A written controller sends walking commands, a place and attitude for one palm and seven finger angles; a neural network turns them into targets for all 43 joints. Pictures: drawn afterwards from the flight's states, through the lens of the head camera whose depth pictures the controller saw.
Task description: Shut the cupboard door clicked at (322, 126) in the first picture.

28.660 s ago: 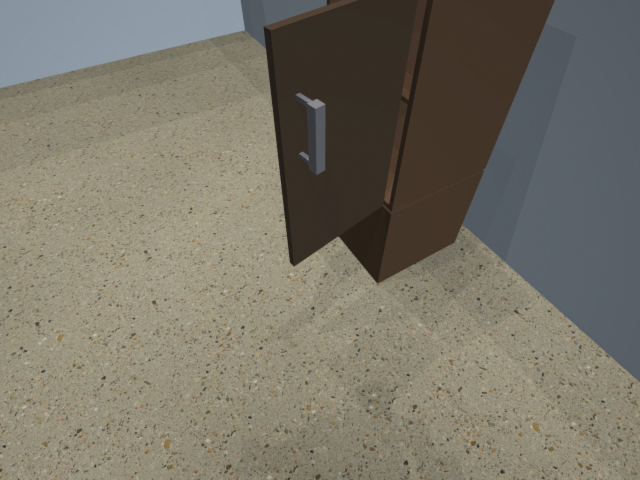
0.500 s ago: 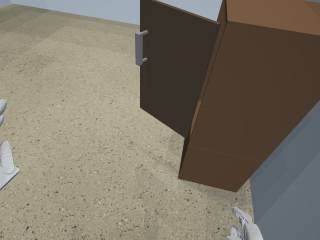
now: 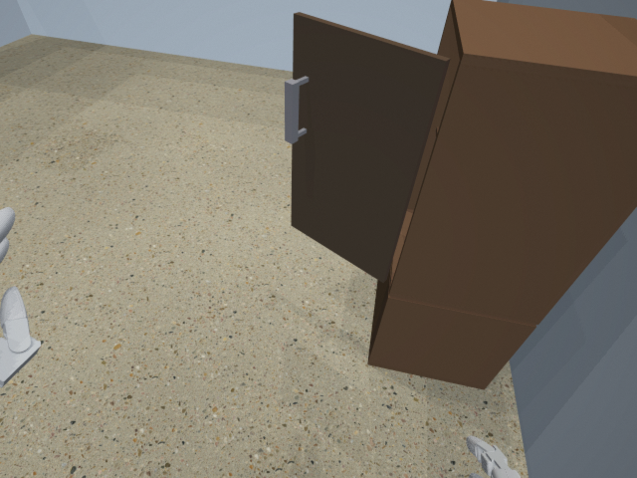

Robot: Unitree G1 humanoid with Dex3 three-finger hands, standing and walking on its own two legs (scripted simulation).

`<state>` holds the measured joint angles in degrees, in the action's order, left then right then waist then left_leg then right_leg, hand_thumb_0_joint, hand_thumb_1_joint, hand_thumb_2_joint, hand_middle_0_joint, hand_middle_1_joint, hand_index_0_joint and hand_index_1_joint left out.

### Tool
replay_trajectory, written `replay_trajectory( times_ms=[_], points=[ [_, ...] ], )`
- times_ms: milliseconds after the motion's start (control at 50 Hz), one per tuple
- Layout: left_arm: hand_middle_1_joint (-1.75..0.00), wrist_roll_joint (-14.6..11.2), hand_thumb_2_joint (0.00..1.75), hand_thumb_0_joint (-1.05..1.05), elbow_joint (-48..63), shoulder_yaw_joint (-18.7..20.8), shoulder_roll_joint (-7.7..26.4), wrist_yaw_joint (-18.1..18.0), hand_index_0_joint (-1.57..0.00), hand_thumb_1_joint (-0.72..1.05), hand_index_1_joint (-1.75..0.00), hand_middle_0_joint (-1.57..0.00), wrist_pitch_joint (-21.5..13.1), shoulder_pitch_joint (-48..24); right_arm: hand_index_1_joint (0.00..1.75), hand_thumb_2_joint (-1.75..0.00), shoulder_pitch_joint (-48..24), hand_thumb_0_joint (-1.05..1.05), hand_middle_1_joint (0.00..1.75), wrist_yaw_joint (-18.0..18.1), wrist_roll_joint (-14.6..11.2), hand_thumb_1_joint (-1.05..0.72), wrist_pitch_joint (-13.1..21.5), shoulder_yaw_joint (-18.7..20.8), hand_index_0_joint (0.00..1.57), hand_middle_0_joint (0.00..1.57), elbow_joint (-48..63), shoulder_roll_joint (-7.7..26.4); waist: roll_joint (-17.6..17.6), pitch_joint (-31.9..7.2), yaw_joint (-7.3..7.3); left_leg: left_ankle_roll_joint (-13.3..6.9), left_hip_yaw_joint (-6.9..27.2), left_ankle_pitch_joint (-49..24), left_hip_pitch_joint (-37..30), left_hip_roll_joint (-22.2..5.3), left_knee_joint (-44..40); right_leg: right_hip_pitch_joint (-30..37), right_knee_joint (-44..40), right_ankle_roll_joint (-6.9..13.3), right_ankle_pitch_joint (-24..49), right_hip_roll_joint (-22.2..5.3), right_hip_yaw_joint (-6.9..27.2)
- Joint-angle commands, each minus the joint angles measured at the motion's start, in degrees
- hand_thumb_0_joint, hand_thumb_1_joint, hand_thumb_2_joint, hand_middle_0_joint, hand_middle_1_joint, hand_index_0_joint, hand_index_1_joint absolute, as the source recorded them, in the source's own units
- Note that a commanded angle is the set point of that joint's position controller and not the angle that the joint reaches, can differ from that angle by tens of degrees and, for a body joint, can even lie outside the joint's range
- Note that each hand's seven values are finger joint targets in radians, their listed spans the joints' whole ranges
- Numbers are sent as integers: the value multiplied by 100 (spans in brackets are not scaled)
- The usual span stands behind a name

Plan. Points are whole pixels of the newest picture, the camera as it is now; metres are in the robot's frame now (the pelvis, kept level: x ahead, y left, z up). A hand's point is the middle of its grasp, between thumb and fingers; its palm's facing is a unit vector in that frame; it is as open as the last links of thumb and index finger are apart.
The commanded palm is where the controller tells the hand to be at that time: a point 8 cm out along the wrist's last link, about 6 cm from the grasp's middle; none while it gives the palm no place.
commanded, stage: stop stepping back and stand still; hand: left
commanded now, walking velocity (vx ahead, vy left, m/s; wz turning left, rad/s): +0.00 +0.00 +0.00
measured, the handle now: (297, 109) +0.86 +0.10 +0.06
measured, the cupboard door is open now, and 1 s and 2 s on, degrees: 62 62 62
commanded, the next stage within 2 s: let the arm hang, fingers relaxed in 0.80 s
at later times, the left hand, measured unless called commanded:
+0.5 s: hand (34, 309) +0.23 +0.30 +0.16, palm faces +0.40 -0.78 -0.49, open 7.4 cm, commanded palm +0.17 +0.32 +0.18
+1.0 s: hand (107, 352) +0.25 +0.27 +0.05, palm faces +0.23 -0.86 -0.46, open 7.4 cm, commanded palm none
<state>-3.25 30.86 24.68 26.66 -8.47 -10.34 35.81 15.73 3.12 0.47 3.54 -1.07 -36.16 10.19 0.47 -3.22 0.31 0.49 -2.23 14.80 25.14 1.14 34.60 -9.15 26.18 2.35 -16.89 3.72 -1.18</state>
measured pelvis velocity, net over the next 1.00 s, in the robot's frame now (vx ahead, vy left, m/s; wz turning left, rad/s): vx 0.03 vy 0.01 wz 0.02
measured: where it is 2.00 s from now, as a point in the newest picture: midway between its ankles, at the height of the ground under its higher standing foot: outside the picture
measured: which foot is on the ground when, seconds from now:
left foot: down 0.00-1.00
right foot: down 0.00-0.12, up 0.14-0.26, down 0.28-1.00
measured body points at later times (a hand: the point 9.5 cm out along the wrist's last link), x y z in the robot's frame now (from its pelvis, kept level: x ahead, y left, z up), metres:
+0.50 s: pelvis +0.03 +0.02 +0.01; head +0.04 +0.04 +0.46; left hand +0.20 +0.34 +0.18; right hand +0.20 -0.20 -0.08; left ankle +0.09 +0.08 -0.73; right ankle -0.03 -0.09 -0.73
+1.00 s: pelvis +0.03 +0.01 +0.00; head +0.02 -0.01 +0.45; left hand +0.23 +0.32 +0.07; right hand +0.19 -0.24 -0.11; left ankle +0.09 +0.08 -0.73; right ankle -0.03 -0.09 -0.73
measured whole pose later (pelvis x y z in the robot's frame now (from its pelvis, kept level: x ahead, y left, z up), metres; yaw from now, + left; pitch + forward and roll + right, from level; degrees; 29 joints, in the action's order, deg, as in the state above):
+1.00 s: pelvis +0.03 +0.01 +0.00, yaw +1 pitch +1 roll -2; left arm -0.1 -2.8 10.2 21.9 -3.1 -3.9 18.9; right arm 11.2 0.3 -0.1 3.3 -0.1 -42.7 17.0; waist 4.7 -4.2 -0.6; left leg -4.6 -2.1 11.5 22.4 2.4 32.4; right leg -9.8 28.9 2.2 -20.6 3.4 -2.2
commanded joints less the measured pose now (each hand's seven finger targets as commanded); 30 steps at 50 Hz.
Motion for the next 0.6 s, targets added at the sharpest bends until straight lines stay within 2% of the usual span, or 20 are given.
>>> replay_trajectory(
  times_ms=[0, 20, 40, 60, 80, 100, 120, 160, 200, 220, 240, 280, 300, 320, 380, 420, 440, 500, 520, 580],
  points=[
    [-30, 111, 90, 0, 402, 316, 657, -242, -20, 90, -30, -20, -158, -1463, 30, -90, -648, 0, 30, 201, -94, -90, 254, 306, 20, 20, 671, 873, -220, 504, 185, -133, 577, 13, -1051, -441, -299, -1445, -904, 356, -1152, -1247, 1084],
    [-30, 155, 90, 0, 596, 253, 721, -223, -20, 90, -30, -20, -191, -1833, 30, -90, -733, 0, 30, 255, -130, -90, 317, 319, 20, 20, 677, 917, 31, 504, 159, -171, 668, -126, -1307, -511, -595, -1426, -659, 170, -818, -990, 819],
    [-30, 173, 90, 0, 632, 275, 758, -204, -20, 90, -30, -20, -255, -1780, 30, -90, -798, 0, 30, 284, -135, -90, 387, 316, 20, 20, 713, 919, 372, 443, 113, -244, 955, 161, -1433, -736, -1006, -1396, -435, 14, -736, -727, 626],
    [-30, 173, 90, 0, 755, 285, 746, -184, -20, 90, -30, -20, -295, -1673, 30, -90, -800, 0, 30, 290, -123, -90, 439, 257, 20, 20, 730, 892, 786, 346, 110, -270, 1543, 1049, -1235, -999, -1797, -1071, 11, -134, -769, -403, 318],
    [-30, 174, 90, 0, 953, 345, 754, -180, -20, 90, -30, -20, -341, -1710, 30, -90, -817, 0, 30, 289, -87, -90, 495, 211, 20, 20, 765, 872, 1188, 288, 74, -276, 2228, 2005, -847, -1249, -2622, -667, 554, -236, -662, -146, 193],
    [-30, 183, 90, 0, 1097, 421, 799, -181, -20, 90, -30, -20, -388, -1773, 30, -90, -822, 0, 30, 284, -45, -90, 554, 208, 20, 20, 783, 834, 1155, 279, 18, -252, 2539, 2427, -633, -1400, -2982, -447, 831, -248, -581, -119, 234],
    [-30, 212, 90, 0, 1340, 602, 998, -183, -20, 90, -30, -20, -450, -1805, 30, -90, -830, 0, 30, 272, 7, -90, 621, 230, 20, 20, 773, 819, 1212, 128, -39, -159, 2514, 2295, -725, -1384, -3033, -389, 838, -223, -524, -157, 269],
    [-30, 204, 90, 0, 1379, 570, 850, -174, -20, 90, -30, -20, -488, -1262, 30, -90, -767, 0, 30, 213, 22, -90, 672, 237, 20, 20, 795, 753, 1053, -156, -76, -86, 2017, 1879, -835, -1246, -2915, -87, 522, -180, -484, -147, 176],
    [-30, 172, 90, 0, 1207, 587, 740, -144, -20, 90, -30, -20, -443, -626, 30, -90, -719, 0, 30, 159, 0, -90, 638, 235, 20, 20, 849, 752, 990, -312, -49, -50, 1438, 1366, -764, -1005, -2565, 301, -197, -136, -199, -175, 86],
    [-30, 149, 90, 0, 1060, 736, 798, -137, -20, 90, -30, -20, -423, -247, 30, -90, -649, 0, 30, 131, 0, -90, 622, 259, 20, 20, 862, 784, 940, -465, -38, 37, 1251, 939, -813, -859, -2361, 457, -399, -95, -43, -216, 76],
    [-30, 95, 90, 0, 919, 673, 711, -120, -20, 90, -30, -20, -392, -121, 30, -90, -647, 0, 30, 126, -7, -90, 552, 240, 20, 20, 905, 763, 787, -420, -10, 74, 1138, 552, -727, -821, -2196, 506, -492, -75, 106, -279, 113],
    [-30, 25, 90, 0, 662, 805, 793, -129, -20, 90, -30, -20, -355, -141, 30, -90, -640, 0, 30, 134, -4, -90, 453, 256, 20, 20, 908, 811, 606, -450, 4, 85, 1040, 50, -745, -833, -1973, 457, -547, -63, 193, -385, 188],
    [-30, 8, 90, 0, 556, 733, 699, -112, -20, 90, -30, -20, -334, -124, 30, -90, -598, 0, 30, 131, -46, -90, 424, 290, 20, 20, 894, 827, 394, -504, 16, 97, 1072, -111, -881, -853, -1933, 367, -499, -64, 208, -368, 172],
    [-30, -16, 90, 0, 539, 804, 781, -110, -20, 90, -30, -20, -312, -34, 30, -90, -628, 0, 30, 131, -56, -90, 414, 303, 20, 20, 896, 854, 291, -606, 8, 109, 1061, -528, -1129, -861, -1857, 292, -503, -56, 325, -376, 166],
    [-30, -42, 90, 0, 610, 647, 745, -88, -20, 90, -30, -20, -288, -202, 30, -90, -650, 0, 30, 174, -99, -90, 341, 264, 20, 20, 910, 866, 257, -732, 15, 25, 1007, -1561, -1498, -928, -1588, 147, -422, -138, 764, -404, 222],
    [-30, -8, 90, 0, 714, 660, 858, -94, -20, 90, -30, -20, -272, -430, 30, -90, -739, 0, 30, 191, -103, -90, 350, 256, 20, 20, 880, 887, 323, -786, 3, 0, 962, -1772, -1646, -926, -1489, 101, -409, -160, 919, -459, 270],
    [-30, 1, 90, 0, 740, 488, 721, -85, -20, 90, -30, -20, -266, -527, 30, -90, -736, 0, 30, 199, -113, -90, 340, 244, 20, 20, 886, 864, 350, -728, 15, -21, 958, -1869, -1637, -918, -1450, 74, -389, -164, 955, -474, 279],
    [-30, 45, 90, 0, 762, 425, 741, -109, -20, 90, -30, -20, -248, -785, 30, -90, -792, 0, 30, 206, -129, -90, 304, 242, 20, 20, 907, 865, 405, -579, 2, -119, 950, -1320, -1481, -899, -1456, -5, -495, -175, 751, -525, 414],
    [-30, 74, 90, 0, 822, 527, 861, -130, -20, 90, -30, -20, -248, -880, 30, -90, -822, 0, 30, 202, -123, -90, 308, 248, 20, 20, 885, 879, 390, -529, -3, -121, 948, -1112, -1401, -855, -1433, 7, -565, -150, 708, -581, 455],
    [-30, 75, 90, 0, 758, 488, 777, -153, -20, 90, -30, -20, -281, -892, 30, -90, -830, 0, 30, 206, -125, -90, 257, 243, 20, 20, 916, 836, 417, -399, 5, -192, 931, -796, -1240, -784, -1353, -78, -669, -107, 637, -667, 633]
  ],
)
